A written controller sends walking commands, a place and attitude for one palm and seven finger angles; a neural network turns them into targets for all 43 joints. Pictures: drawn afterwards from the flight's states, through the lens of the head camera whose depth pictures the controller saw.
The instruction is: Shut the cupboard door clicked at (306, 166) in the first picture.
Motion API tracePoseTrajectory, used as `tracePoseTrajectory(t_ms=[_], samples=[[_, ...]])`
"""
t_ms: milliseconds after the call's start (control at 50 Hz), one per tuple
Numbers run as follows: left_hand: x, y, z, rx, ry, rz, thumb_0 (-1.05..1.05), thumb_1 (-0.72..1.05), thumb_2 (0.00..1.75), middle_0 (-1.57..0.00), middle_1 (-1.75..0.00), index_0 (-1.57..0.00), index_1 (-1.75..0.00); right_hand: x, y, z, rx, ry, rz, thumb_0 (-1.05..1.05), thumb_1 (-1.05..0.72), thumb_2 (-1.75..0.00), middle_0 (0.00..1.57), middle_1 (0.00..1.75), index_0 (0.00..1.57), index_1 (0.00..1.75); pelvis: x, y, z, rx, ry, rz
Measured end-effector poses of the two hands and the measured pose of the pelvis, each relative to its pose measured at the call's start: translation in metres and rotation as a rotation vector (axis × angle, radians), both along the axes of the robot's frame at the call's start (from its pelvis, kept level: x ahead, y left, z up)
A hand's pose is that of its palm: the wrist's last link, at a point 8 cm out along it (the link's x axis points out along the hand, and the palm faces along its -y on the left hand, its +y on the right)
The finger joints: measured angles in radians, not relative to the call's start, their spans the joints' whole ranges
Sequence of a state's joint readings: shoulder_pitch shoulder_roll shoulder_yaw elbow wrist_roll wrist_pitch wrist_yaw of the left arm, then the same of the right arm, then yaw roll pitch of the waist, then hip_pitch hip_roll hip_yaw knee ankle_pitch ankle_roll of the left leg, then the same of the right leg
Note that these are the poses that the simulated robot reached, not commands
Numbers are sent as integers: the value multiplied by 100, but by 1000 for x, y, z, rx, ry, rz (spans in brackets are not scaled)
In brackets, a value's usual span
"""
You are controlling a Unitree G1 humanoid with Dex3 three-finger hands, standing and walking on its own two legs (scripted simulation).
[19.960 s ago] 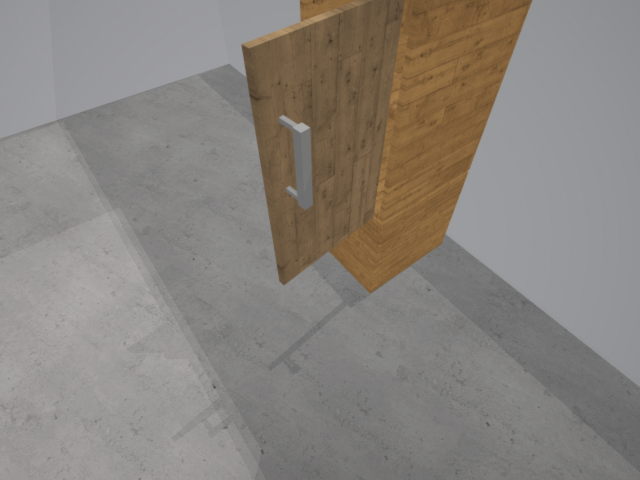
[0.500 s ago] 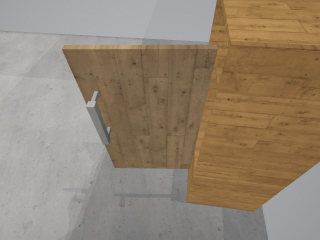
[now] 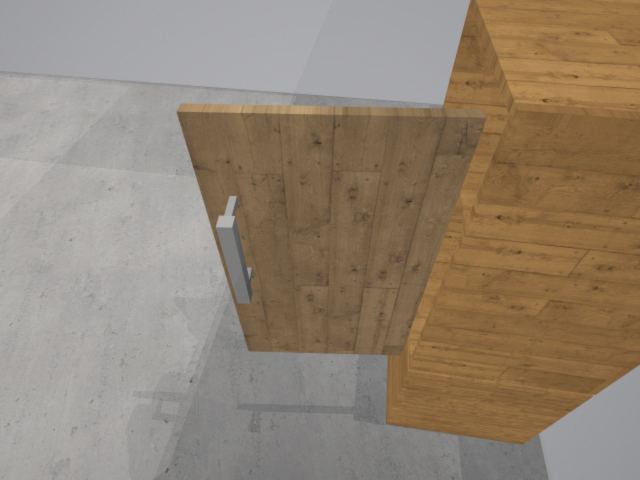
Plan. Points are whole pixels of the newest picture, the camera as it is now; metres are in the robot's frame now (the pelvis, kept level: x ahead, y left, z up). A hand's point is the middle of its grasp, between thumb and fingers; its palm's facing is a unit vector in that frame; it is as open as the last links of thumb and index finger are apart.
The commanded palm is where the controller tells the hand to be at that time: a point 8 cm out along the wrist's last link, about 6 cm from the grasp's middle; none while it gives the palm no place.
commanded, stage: come to a stop and stand still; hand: left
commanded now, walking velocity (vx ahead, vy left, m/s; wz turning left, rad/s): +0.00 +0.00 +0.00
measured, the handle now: (238, 253) +0.41 +0.15 +0.04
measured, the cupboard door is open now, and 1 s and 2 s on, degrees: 97 97 97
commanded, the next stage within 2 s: look again from close up in 0.46 s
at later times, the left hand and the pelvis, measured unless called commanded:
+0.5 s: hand out of the picture +0.01 +0.20 -0.18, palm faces +0.00 -0.98 -0.18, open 7.4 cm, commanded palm none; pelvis +0.01 +0.03 +0.00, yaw -1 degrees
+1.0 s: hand out of the picture +0.00 +0.18 -0.17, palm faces +0.00 -0.98 -0.18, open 7.4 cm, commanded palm none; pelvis +0.00 +0.02 +0.01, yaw -1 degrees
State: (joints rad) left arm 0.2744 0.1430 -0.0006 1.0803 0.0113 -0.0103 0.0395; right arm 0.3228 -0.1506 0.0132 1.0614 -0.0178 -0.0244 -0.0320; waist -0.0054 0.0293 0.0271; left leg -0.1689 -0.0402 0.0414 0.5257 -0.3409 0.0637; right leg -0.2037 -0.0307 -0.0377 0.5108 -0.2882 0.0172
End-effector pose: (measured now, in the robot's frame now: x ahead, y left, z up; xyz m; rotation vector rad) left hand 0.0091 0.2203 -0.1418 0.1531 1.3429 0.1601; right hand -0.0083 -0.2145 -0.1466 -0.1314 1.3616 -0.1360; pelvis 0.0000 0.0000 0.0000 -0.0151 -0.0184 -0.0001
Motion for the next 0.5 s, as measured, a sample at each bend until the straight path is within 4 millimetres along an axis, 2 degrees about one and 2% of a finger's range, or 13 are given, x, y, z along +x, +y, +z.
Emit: tracePoseTrajectory(t_ms=[100,200,500], samples=[[10,16,2,5,-17,-8,0,91,89,-20,-30,-20,-30,5,10,2,-8,-7,7,2,-93,-90,20,30,20,30,2,13,1,5,-3,-5],[11,24,1,-3,1,-18,0,91,89,-20,-29,-20,-30,8,16,4,-17,-7,3,1,-92,-90,20,30,20,30,4,22,2,8,-4,-12],[-1,25,-4,-26,74,-9,0,91,89,-20,-30,-20,-30,9,26,5,-24,27,-9,0,-91,-90,20,30,20,30,9,31,2,11,-13,-21]])
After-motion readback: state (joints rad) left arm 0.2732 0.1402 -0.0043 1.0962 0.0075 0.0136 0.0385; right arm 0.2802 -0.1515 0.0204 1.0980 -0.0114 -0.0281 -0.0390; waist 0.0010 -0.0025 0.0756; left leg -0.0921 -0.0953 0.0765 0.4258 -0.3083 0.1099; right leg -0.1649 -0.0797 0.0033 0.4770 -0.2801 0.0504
